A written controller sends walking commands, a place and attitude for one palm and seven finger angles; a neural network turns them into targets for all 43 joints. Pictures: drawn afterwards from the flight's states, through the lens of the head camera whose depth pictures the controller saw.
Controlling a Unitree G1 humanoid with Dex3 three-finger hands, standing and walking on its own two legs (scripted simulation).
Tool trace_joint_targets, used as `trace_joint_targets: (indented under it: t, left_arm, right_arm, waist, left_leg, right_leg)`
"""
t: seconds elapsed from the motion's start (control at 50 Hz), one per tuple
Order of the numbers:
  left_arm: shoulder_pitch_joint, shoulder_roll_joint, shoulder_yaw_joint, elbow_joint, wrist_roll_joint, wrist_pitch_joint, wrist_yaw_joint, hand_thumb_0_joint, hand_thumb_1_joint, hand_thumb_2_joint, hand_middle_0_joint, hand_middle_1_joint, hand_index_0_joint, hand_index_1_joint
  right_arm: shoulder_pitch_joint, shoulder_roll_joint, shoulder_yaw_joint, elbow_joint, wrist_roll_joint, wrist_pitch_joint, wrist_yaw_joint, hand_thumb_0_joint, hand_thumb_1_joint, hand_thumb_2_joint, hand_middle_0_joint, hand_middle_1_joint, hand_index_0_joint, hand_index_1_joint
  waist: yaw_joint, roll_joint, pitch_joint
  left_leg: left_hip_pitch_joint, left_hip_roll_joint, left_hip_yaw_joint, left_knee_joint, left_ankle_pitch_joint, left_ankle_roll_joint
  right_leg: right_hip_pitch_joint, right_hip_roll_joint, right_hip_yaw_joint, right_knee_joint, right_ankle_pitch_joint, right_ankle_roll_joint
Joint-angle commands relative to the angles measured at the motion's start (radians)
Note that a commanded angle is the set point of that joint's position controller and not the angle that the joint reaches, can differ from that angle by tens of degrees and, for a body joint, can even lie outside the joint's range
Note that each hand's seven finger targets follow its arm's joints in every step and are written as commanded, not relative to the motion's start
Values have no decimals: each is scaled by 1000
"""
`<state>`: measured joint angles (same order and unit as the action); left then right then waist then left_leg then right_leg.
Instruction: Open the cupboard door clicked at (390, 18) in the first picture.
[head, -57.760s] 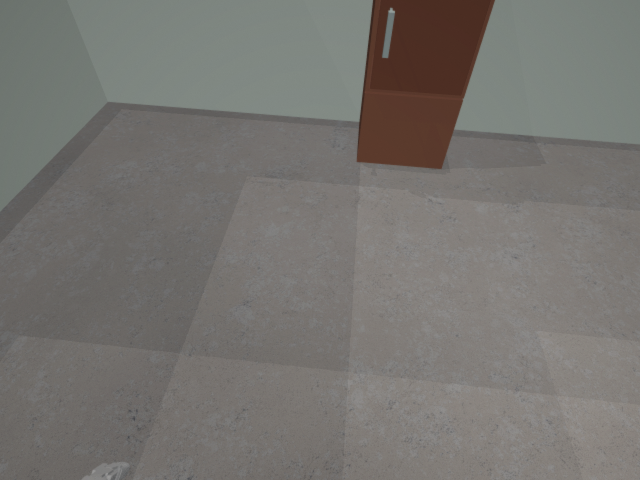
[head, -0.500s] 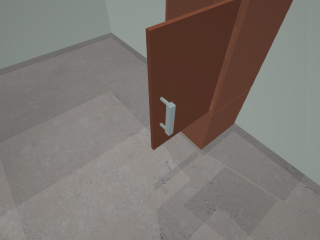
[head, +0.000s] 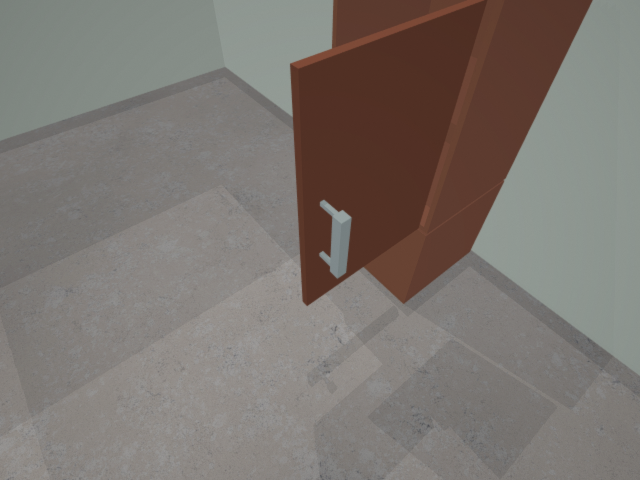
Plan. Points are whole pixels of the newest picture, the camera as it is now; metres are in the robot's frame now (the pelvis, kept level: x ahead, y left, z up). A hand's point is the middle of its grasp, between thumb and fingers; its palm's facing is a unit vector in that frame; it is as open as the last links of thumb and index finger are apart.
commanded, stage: stand and wait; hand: left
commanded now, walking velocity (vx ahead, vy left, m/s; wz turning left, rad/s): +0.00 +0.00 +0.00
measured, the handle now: (332, 239) +0.56 +0.01 -0.11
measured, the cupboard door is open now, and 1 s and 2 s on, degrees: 90 90 90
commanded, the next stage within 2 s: none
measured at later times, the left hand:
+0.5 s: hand out of the picture +0.05 +0.21 -0.17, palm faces +0.00 -0.96 -0.27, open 7.3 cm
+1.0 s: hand out of the picture +0.07 +0.21 -0.16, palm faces +0.00 -0.96 -0.29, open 7.3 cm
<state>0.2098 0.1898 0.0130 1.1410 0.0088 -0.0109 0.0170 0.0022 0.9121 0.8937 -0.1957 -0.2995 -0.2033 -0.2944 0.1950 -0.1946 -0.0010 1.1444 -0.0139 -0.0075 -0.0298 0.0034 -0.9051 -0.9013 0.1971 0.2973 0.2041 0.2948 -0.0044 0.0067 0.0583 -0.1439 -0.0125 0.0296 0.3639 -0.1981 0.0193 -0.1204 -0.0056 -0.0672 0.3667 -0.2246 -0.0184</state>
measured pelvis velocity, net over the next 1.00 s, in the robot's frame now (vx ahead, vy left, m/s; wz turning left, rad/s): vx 0.02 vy -0.01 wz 0.00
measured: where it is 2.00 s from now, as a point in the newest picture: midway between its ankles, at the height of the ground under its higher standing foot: outside the picture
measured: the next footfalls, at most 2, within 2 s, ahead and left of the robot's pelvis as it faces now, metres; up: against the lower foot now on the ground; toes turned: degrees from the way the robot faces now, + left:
none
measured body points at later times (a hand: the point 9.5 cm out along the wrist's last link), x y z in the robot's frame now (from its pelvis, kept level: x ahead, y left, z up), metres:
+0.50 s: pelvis +0.01 +0.00 +0.00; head +0.03 -0.01 +0.45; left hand +0.05 +0.26 -0.15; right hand +0.05 -0.27 -0.15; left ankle +0.00 +0.11 -0.75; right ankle -0.02 -0.10 -0.75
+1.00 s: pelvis +0.02 -0.01 +0.00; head +0.04 -0.01 +0.45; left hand +0.07 +0.26 -0.14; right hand +0.08 -0.28 -0.15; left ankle +0.00 +0.11 -0.75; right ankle -0.02 -0.10 -0.75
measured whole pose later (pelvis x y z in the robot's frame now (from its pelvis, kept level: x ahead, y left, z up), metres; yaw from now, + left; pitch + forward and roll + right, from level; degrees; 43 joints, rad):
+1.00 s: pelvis +0.02 -0.01 +0.00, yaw +0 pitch -1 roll +0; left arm 0.14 0.27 0.02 1.13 0.01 -0.02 0.01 0.00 0.91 0.89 -0.20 -0.30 -0.20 -0.29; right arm 0.12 -0.28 0.00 1.14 -0.01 -0.01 -0.02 0.00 -0.90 -0.90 0.20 0.30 0.21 0.30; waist 0.00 0.01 0.06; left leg -0.10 0.00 0.03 0.31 -0.19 0.01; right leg -0.08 0.01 -0.07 0.31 -0.22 -0.03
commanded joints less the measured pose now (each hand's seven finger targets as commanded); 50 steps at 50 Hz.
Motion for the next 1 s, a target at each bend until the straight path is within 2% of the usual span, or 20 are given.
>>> trace_joint_targets:
  t: [0.0,0.14,0.22,0.42,0.5,0.58,0.7,0.72,0.8,0.88,0.92,0.98]
  left_arm:
    - [34,147,25,-33,0,-19,12,0,900,900,-200,-300,-200,-300]
    - [6,170,28,-39,1,-18,10,0,900,900,-200,-300,-200,-300]
    - [0,184,29,-41,1,-21,9,0,900,900,-200,-300,-200,-300]
    - [-27,212,32,-47,0,-24,8,0,900,900,-200,-300,-200,-300]
    - [-39,220,31,-47,0,-24,7,0,900,900,-200,-300,-200,-300]
    - [-47,226,31,-47,0,-23,6,0,900,900,-200,-300,-200,-300]
    - [-54,238,32,-50,0,-26,6,0,900,900,-200,-300,-200,-300]
    - [-50,240,34,-51,1,-27,7,0,900,900,-200,-300,-200,-300]
    - [-62,248,33,-51,0,-28,7,0,900,900,-200,-300,-200,-300]
    - [-66,250,32,-52,0,-27,7,0,900,900,-200,-300,-200,-300]
    - [-65,252,35,-55,2,-28,7,0,900,900,-200,-300,-200,-300]
    - [-70,254,33,-55,0,-27,6,0,900,900,-200,-300,-200,-300]
  right_arm:
    - [35,-139,-21,-27,-5,-15,-7,0,-900,-900,200,300,200,300]
    - [13,-159,-22,-31,-5,-15,-5,0,-900,-900,200,300,200,300]
    - [1,-175,-24,-36,-4,-15,-4,0,-900,-900,200,300,200,300]
    - [-24,-205,-27,-40,-3,-17,-2,0,-900,-900,200,300,200,300]
    - [-32,-215,-26,-39,-4,-17,-2,0,-900,-900,200,300,200,300]
    - [-42,-219,-27,-40,-3,-16,-1,0,-900,-900,200,300,200,300]
    - [-54,-236,-28,-43,-4,-19,0,0,-900,-900,200,300,200,300]
    - [-55,-235,-27,-45,-2,-19,-1,0,-900,-900,200,300,200,300]
    - [-59,-242,-30,-45,-3,-19,0,0,-900,-900,200,300,200,300]
    - [-66,-243,-29,-46,-3,-17,1,0,-900,-900,200,300,200,300]
    - [-64,-248,-30,-49,-3,-18,0,0,-900,-900,200,300,200,300]
    - [-68,-249,-28,-45,-3,-18,1,0,-900,-900,200,300,200,300]
  waist:
    - [-1,-4,-39]
    - [-1,3,-16]
    - [1,-14,-29]
    - [1,-11,-65]
    - [-1,6,-62]
    - [-1,-8,-42]
    - [0,0,-82]
    - [2,-15,-83]
    - [-2,-10,-89]
    - [-1,-9,-55]
    - [0,-18,-66]
    - [-1,1,-67]
  left_leg:
    - [15,116,-105,-55,182,13]
    - [9,118,-109,-67,176,11]
    - [20,119,-110,-67,174,11]
    - [42,125,-111,-68,210,10]
    - [44,127,-110,-72,218,7]
    - [41,127,-112,-80,206,6]
    - [66,129,-111,-73,243,7]
    - [68,131,-111,-70,250,8]
    - [74,131,-109,-72,258,5]
    - [61,130,-110,-82,237,3]
    - [67,130,-111,-76,248,5]
    - [67,131,-110,-81,249,3]
  right_leg:
    - [-4,-115,109,-67,155,-25]
    - [-6,-116,109,-77,144,-25]
    - [-3,-116,111,-85,145,-26]
    - [25,-123,110,-85,192,-27]
    - [29,-125,113,-87,205,-28]
    - [20,-123,114,-93,192,-26]
    - [41,-128,114,-88,233,-26]
    - [42,-128,111,-88,246,-27]
    - [47,-129,112,-88,262,-26]
    - [35,-129,113,-96,241,-25]
    - [41,-128,113,-96,251,-27]
    - [44,-130,116,-97,249,-27]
